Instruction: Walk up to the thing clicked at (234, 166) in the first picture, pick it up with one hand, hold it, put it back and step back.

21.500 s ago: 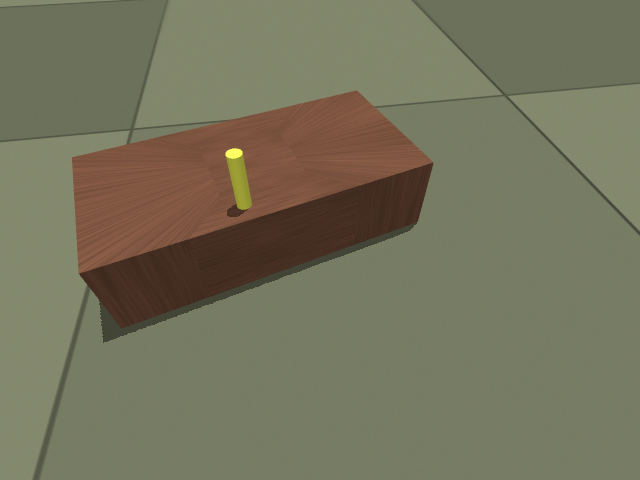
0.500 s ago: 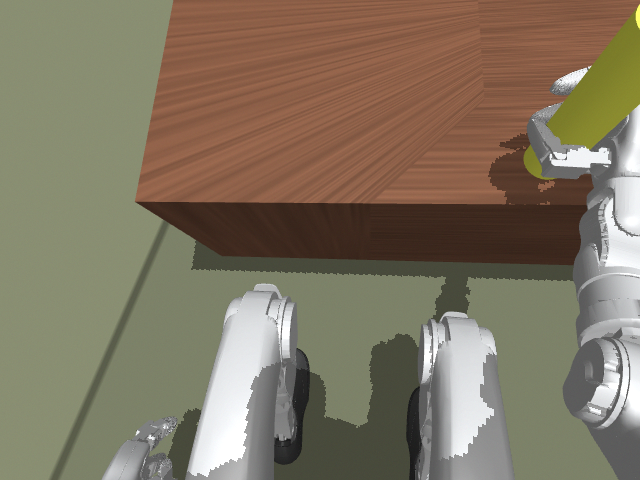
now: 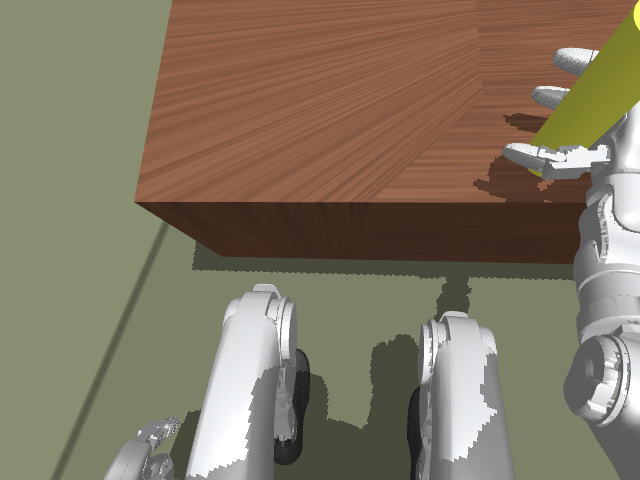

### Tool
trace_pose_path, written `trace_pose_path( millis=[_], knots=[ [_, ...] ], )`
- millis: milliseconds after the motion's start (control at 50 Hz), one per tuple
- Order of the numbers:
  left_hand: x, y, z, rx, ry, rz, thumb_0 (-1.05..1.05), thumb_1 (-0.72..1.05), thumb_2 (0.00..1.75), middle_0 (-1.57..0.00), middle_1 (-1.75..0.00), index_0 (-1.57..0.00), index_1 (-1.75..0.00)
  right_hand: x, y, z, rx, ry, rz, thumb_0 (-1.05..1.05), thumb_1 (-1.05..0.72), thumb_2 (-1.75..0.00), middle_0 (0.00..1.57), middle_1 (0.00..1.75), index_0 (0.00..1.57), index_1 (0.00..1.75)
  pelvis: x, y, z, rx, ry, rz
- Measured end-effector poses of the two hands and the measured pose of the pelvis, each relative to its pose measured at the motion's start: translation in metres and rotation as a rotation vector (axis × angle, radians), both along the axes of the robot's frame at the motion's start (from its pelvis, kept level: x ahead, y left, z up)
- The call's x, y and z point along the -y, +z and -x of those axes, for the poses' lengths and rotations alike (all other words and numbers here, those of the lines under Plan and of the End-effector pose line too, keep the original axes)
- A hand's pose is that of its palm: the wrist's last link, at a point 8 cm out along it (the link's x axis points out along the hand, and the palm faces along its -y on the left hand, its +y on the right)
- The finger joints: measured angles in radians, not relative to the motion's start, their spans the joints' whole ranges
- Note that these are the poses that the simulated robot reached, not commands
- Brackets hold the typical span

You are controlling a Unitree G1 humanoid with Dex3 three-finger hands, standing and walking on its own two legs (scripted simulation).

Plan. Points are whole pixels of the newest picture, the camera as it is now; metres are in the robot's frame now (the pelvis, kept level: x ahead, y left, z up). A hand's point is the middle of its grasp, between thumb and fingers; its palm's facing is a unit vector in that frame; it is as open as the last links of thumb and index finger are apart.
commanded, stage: withdraw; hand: right
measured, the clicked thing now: (592, 106) +0.52 -0.21 +0.03
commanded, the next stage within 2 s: rise in 0.44 s
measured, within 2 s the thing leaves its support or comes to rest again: neither
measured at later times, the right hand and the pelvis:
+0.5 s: hand out of the picture +0.53 -0.25 +0.10, palm faces +0.18 +0.98 -0.05, open 16.9 cm; pelvis +0.00 +0.00 +0.06, yaw +1 degrees
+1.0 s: hand out of the picture +0.50 -0.32 +0.21, palm faces +0.29 +0.87 -0.40, open 17.2 cm; pelvis +0.04 +0.00 +0.23, yaw +1 degrees
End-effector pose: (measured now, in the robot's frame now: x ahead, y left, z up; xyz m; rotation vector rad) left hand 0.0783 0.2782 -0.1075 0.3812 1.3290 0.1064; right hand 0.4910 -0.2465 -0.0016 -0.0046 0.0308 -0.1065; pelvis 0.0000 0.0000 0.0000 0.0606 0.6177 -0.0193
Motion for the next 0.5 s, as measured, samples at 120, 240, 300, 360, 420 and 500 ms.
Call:
trace_pose_path(
  millis=[120,240,300,360,420,500],
  knots=[
    [0.001,0.002,0.001,-0.004,0.003,-0.004,0.00,0.90,0.90,-0.21,-0.30,-0.22,-0.31,0.001,0.000,0.000,0.004,-0.003,-0.003,-0.01,0.24,-0.33,0.57,0.43,0.55,0.43,0.001,0.001,-0.001,0.001,-0.001,-0.003],
    [0.002,0.004,0.001,-0.002,0.012,-0.008,0.00,0.90,0.90,-0.21,-0.30,-0.22,-0.31,0.006,0.009,-0.003,0.025,-0.013,0.017,-0.01,0.28,-0.27,0.39,0.31,0.37,0.31,0.003,0.003,0.000,0.001,0.000,-0.008],
    [0.003,0.009,0.000,0.003,0.026,-0.008,0.00,0.90,0.90,-0.21,-0.30,-0.22,-0.31,0.015,0.024,-0.005,0.043,-0.029,0.034,-0.01,0.32,-0.22,0.31,0.25,0.29,0.25,0.003,0.008,-0.001,0.005,0.002,-0.009],
    [0.005,0.018,-0.002,0.014,0.043,-0.006,0.00,0.90,0.90,-0.21,-0.30,-0.21,-0.31,0.027,0.046,-0.007,0.048,-0.052,0.045,-0.01,0.37,-0.17,0.24,0.19,0.22,0.19,0.003,0.019,-0.001,0.011,0.004,-0.008],
    [0.008,0.032,-0.005,0.031,0.058,-0.002,0.00,0.89,0.90,-0.21,-0.30,-0.21,-0.31,0.040,0.070,-0.007,0.038,-0.069,0.051,-0.01,0.41,-0.12,0.18,0.13,0.17,0.13,0.003,0.034,-0.002,0.012,0.006,-0.006],
    [0.008,0.056,-0.007,0.052,0.072,-0.003,0.00,0.89,0.90,-0.21,-0.30,-0.21,-0.31,0.056,0.102,-0.008,0.021,-0.075,0.052,-0.01,0.47,-0.08,0.13,0.09,0.12,0.09,0.003,0.056,-0.004,0.013,0.008,-0.004]
  ],
)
